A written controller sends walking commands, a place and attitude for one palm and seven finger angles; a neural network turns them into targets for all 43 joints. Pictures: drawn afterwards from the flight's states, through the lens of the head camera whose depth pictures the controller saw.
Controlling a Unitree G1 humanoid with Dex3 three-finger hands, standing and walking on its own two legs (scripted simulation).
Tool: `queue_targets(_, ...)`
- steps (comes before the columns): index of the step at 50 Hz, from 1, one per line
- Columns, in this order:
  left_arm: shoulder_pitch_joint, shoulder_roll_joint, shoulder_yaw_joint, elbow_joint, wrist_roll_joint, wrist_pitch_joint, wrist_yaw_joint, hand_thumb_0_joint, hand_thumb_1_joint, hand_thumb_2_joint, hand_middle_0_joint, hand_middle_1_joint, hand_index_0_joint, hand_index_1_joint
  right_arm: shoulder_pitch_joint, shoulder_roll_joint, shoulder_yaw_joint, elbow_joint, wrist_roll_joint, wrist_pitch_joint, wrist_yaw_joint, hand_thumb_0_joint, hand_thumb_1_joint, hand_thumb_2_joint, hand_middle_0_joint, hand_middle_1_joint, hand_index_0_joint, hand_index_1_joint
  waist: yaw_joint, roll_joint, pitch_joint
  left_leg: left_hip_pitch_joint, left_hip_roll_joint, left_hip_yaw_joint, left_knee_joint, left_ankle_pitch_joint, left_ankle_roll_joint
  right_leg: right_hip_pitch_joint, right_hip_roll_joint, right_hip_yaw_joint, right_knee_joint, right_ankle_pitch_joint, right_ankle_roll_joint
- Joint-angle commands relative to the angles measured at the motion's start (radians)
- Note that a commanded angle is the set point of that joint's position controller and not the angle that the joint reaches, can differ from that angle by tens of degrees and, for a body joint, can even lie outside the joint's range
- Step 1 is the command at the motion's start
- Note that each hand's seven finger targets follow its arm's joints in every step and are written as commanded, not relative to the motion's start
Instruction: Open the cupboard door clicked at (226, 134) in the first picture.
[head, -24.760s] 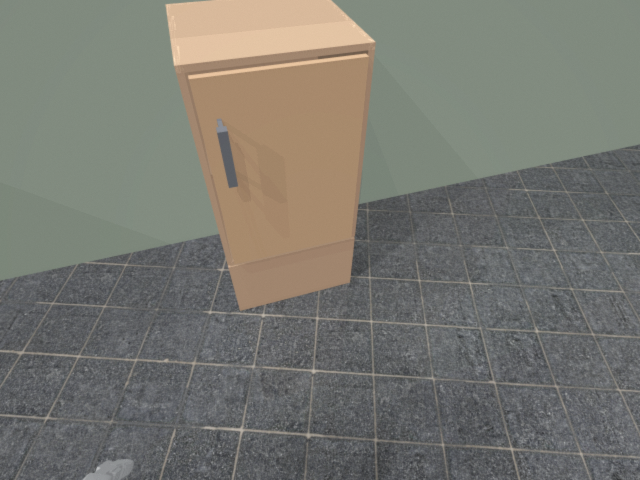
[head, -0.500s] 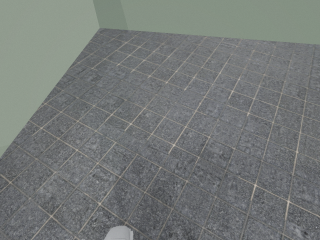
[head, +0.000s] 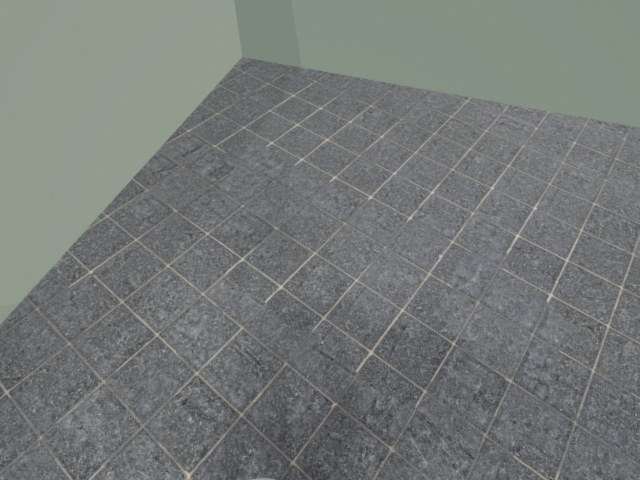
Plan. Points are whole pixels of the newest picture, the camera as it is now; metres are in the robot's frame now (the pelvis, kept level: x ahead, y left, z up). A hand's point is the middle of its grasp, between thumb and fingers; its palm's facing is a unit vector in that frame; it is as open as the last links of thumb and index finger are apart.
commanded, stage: turn to face it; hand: left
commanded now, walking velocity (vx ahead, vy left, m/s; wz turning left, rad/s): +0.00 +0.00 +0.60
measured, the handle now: out of the picture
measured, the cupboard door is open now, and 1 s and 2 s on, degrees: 44 44 44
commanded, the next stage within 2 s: none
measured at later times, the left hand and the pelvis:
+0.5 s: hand (254, 409) +0.23 +0.12 -0.13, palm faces +0.23 -0.94 -0.24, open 7.4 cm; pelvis +0.15 -0.09 +0.01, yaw +16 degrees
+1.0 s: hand out of the picture +0.11 +0.16 -0.16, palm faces +0.56 -0.79 -0.24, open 7.4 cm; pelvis +0.17 -0.06 +0.02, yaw +33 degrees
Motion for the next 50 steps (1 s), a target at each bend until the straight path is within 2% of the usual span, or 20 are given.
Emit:
queue_targets(1, -0.046, 0.063, 0.029, -0.128, 0.014, -0.011, -0.003, 0.0, 0.9, 0.9, -0.2, -0.3, -0.2, -0.3, 0.161, -0.112, 0.002, 0.021, 0.003, -0.024, -0.018, 0.0, -0.9, -0.9, 0.2, 0.3, 0.2, 0.3, 0.006, 0.06, -0.001, 0.08, 0.312, -0.272, -0.308, 0.631, 0.117, -0.238, -0.085, 0.076, -0.04, 0.059, 0.045)
queue_targets(3, -0.038, 0.058, 0.034, -0.134, 0.012, 0.01, -0.004, 0.0, 0.9, 0.9, -0.2, -0.3, -0.2, -0.3, 0.134, -0.136, -0.004, 0.012, 0.005, -0.022, -0.014, 0.0, -0.9, -0.9, 0.2, 0.3, 0.2, 0.3, 0.033, 0.065, -0.029, 0.029, 0.262, -0.192, -0.292, 0.7, 0.09, -0.182, -0.076, 0.051, -0.167, 0.097, 0.063)
queue_targets(6, -0.123, 0.095, 0.044, -0.178, 0.003, 0.025, -0.007, 0.0, 0.9, 0.9, -0.2, -0.3, -0.2, -0.3, 0.125, -0.169, -0.009, 0.001, 0.008, -0.007, -0.003, 0.0, -0.9, -0.9, 0.2, 0.3, 0.2, 0.3, 0.027, 0.136, -0.026, -0.016, 0.221, -0.172, -0.28, 0.702, 0.059, -0.138, -0.061, 0.018, -0.341, 0.197, 0.081)
queue_targets(11, -0.266, 0.155, 0.056, -0.254, -0.003, 0.028, -0.012, 0.0, 0.9, 0.9, -0.2, -0.3, -0.2, -0.3, 0.124, -0.215, -0.03, -0.017, 0.0, 0.026, 0.002, 0.0, -0.9, -0.9, 0.2, 0.3, 0.2, 0.3, -0.001, 0.179, -0.042, 0.012, 0.238, -0.262, -0.223, 0.536, 0.052, -0.087, -0.018, -0.005, -0.538, 0.21, 0.081)
queue_targets(14, -0.218, 0.19, 0.06, -0.261, -0.006, 0.01, -0.01, 0.0, 0.9, 0.9, -0.2, -0.3, -0.2, -0.3, 0.102, -0.222, -0.041, -0.036, 0.001, 0.042, 0.001, 0.0, -0.9, -0.9, 0.2, 0.3, 0.2, 0.3, 0.029, 0.162, -0.084, -0.007, 0.217, -0.305, -0.098, 0.459, 0.0, 0.108, -0.01, 0.002, -0.745, 0.256, 0.069)
queue_targets(15, -0.143, 0.241, 0.07, -0.247, -0.004, -0.004, -0.004, 0.0, 0.9, 0.9, -0.2, -0.3, -0.2, -0.3, 0.105, -0.207, -0.041, -0.046, 0.008, 0.04, 0.006, 0.0, -0.9, -0.9, 0.2, 0.3, 0.2, 0.3, 0.063, 0.066, -0.154, -0.086, 0.177, -0.279, 0.02, 0.329, -0.045, 0.301, -0.088, 0.067, -0.838, 0.441, 0.052)
queue_targets(16, -0.062, 0.354, 0.094, -0.234, 0.009, -0.015, 0.01, 0.0, 0.9, 0.9, -0.2, -0.3, -0.2, -0.3, 0.163, -0.136, -0.033, -0.061, 0.017, 0.033, 0.012, 0.0, -0.9, -0.9, 0.2, 0.3, 0.2, 0.3, 0.082, -0.248, -0.304, -0.254, 0.029, -0.143, 0.327, -0.119, -0.12, 0.56, -0.386, 0.325, -0.852, 0.809, -0.047)
queue_targets(17, -0.027, 0.385, 0.094, -0.239, 0.0, -0.009, 0.017, 0.0, 0.9, 0.9, -0.2, -0.3, -0.2, -0.3, 0.182, -0.158, -0.039, -0.078, 0.021, 0.044, 0.004, 0.0, -0.9, -0.9, 0.2, 0.3, 0.2, 0.3, 0.079, -0.305, -0.364, -0.255, 0.015, -0.135, 0.583, -0.424, -0.14, 0.515, -0.554, 0.421, -0.87, 1.059, -0.144)
queue_targets(18, -0.084, 0.326, 0.079, -0.249, 0.001, -0.005, 0.027, 0.0, 0.9, 0.9, -0.2, -0.3, -0.2, -0.3, 0.168, -0.155, -0.035, -0.073, 0.013, 0.055, 0.002, 0.0, -0.9, -0.9, 0.2, 0.3, 0.2, 0.3, 0.059, -0.227, -0.305, -0.29, 0.074, -0.186, 0.678, -0.36, -0.141, 0.481, -0.501, 0.334, -0.859, 1.025, -0.165)
queue_targets(19, -0.137, 0.281, 0.069, -0.266, 0.002, -0.001, 0.03, 0.0, 0.9, 0.9, -0.2, -0.3, -0.2, -0.3, 0.123, -0.147, -0.031, -0.075, 0.012, 0.061, 0.007, 0.0, -0.9, -0.9, 0.2, 0.3, 0.2, 0.3, 0.048, -0.262, -0.266, -0.329, 0.098, -0.178, 0.727, -0.292, -0.149, 0.436, -0.443, 0.268, -0.854, 1.025, -0.151)
queue_targets(21, -0.202, 0.248, 0.058, -0.287, -0.004, 0.007, 0.032, 0.0, 0.9, 0.9, -0.2, -0.3, -0.2, -0.3, 0.055, -0.147, -0.03, -0.087, 0.01, 0.081, 0.024, 0.0, -0.9, -0.9, 0.2, 0.3, 0.2, 0.3, 0.014, -0.167, -0.209, -0.3, 0.127, -0.153, 0.701, -0.21, -0.159, 0.323, -0.365, 0.103, -0.876, 0.913, -0.11)
queue_targets(24, -0.227, 0.244, 0.058, -0.299, 0.003, 0.007, 0.03, 0.0, 0.9, 0.9, -0.2, -0.3, -0.2, -0.3, 0.02, -0.12, -0.024, -0.098, 0.005, 0.106, 0.04, 0.0, -0.9, -0.9, 0.2, 0.3, 0.2, 0.3, -0.011, -0.15, -0.139, -0.249, 0.121, -0.108, 0.581, -0.144, -0.165, 0.219, -0.33, -0.013, -0.917, 0.803, -0.081)
queue_targets(29, -0.237, 0.243, 0.065, -0.304, 0.008, 0.008, 0.023, 0.0, 0.9, 0.9, -0.2, -0.3, -0.2, -0.3, -0.039, -0.125, -0.028, -0.132, 0.003, 0.121, 0.053, 0.0, -0.9, -0.9, 0.2, 0.3, 0.2, 0.3, -0.028, -0.147, -0.088, -0.208, 0.123, -0.065, 0.438, -0.082, -0.164, 0.159, -0.335, -0.097, -0.951, 0.649, -0.085)
queue_targets(35, -0.202, 0.302, 0.088, -0.309, 0.016, 0.017, 0.013, 0.0, 0.9, 0.9, -0.2, -0.3, -0.2, -0.3, -0.131, -0.147, -0.024, -0.211, 0.003, 0.101, 0.059, 0.0, -0.9, -0.9, 0.2, 0.3, 0.2, 0.3, 0.01, -0.129, -0.113, -0.104, 0.1, -0.01, 0.133, -0.116, -0.131, 0.212, -0.388, -0.109, -0.842, 0.635, -0.094)
queue_targets(37, -0.206, 0.31, 0.091, -0.306, 0.007, 0.019, 0.007, 0.0, 0.9, 0.9, -0.2, -0.3, -0.2, -0.3, -0.022, -0.2, -0.037, -0.198, -0.003, 0.091, 0.058, 0.0, -0.9, -0.9, 0.2, 0.3, 0.2, 0.3, -0.049, -0.044, -0.19, 0.122, 0.09, -0.03, -0.087, 0.047, -0.113, 0.137, -0.359, -0.157, -0.64, 0.558, -0.034)
queue_targets(38, -0.224, 0.274, 0.085, -0.332, -0.001, 0.024, -0.001, 0.0, 0.9, 0.9, -0.2, -0.3, -0.2, -0.3, 0.079, -0.312, -0.066, -0.177, -0.01, 0.079, 0.053, 0.0, -0.9, -0.9, 0.2, 0.3, 0.2, 0.3, -0.113, 0.198, -0.257, 0.316, 0.269, -0.275, -0.183, 0.313, -0.031, -0.072, -0.252, -0.189, -0.407, 0.218, 0.042)
queue_targets(39, -0.279, 0.219, 0.062, -0.389, -0.003, 0.032, -0.003, 0.0, 0.9, 0.9, -0.2, -0.3, -0.2, -0.3, 0.138, -0.415, -0.089, -0.174, -0.005, 0.079, 0.04, 0.0, -0.9, -0.9, 0.2, 0.3, 0.2, 0.3, -0.14, 0.407, -0.263, 0.377, 0.51, -0.606, -0.224, 0.758, 0.121, -0.32, -0.102, -0.105, -0.18, -0.311, 0.111)
queue_targets(40, -0.31, 0.259, 0.062, -0.402, 0.006, 0.047, 0.005, 0.0, 0.9, 0.9, -0.2, -0.3, -0.2, -0.3, 0.149, -0.412, -0.079, -0.161, 0.003, 0.086, 0.031, 0.0, -0.9, -0.9, 0.2, 0.3, 0.2, 0.3, -0.129, 0.249, -0.268, 0.374, 0.544, -0.545, -0.193, 0.784, 0.174, -0.345, -0.111, 0.037, -0.103, -0.282, 0.089)
queue_targets(44, -0.269, 0.254, 0.074, -0.328, 0.008, 0.062, -0.003, 0.0, 0.9, 0.9, -0.2, -0.3, -0.2, -0.3, -0.032, -0.316, -0.052, -0.211, 0.0, 0.074, 0.009, 0.0, -0.9, -0.9, 0.2, 0.3, 0.2, 0.3, -0.034, 0.165, -0.149, 0.192, 0.331, -0.355, -0.229, 0.533, 0.063, -0.318, -0.097, 0.081, -0.062, -0.017, 0.107)
queue_targets(50, -0.246, 0.237, 0.07, -0.318, 0.002, 0.066, -0.003, 0.0, 0.9, 0.9, -0.2, -0.3, -0.2, -0.3, -0.003, -0.293, -0.05, -0.184, 0.003, 0.065, 0.014, 0.0, -0.9, -0.9, 0.2, 0.3, 0.2, 0.3, -0.014, 0.135, -0.149, 0.166, 0.274, -0.349, -0.265, 0.398, 0.056, -0.257, -0.069, 0.076, -0.185, 0.061, 0.122)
